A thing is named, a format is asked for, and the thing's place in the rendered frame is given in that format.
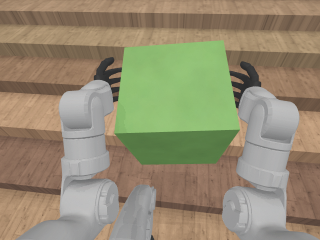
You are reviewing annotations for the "robot left upper arm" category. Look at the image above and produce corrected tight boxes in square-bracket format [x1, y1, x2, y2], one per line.
[15, 178, 119, 240]

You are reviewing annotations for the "left robot forearm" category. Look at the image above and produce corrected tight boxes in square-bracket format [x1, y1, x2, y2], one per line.
[58, 80, 114, 215]

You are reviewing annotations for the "left robot hand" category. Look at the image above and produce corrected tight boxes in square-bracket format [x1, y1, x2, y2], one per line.
[94, 57, 122, 103]

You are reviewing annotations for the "robot right upper arm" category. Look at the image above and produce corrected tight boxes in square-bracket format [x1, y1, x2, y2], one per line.
[222, 186, 320, 240]

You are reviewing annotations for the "right robot hand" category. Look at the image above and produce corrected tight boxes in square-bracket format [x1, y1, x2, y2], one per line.
[229, 61, 261, 109]

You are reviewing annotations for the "right robot forearm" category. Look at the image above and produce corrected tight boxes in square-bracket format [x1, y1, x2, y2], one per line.
[236, 86, 300, 224]

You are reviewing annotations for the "robot left thigh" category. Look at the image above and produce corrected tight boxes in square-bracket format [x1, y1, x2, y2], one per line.
[109, 184, 157, 240]

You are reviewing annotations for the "carton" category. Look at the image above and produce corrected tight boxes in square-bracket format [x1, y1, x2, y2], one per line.
[114, 40, 240, 165]

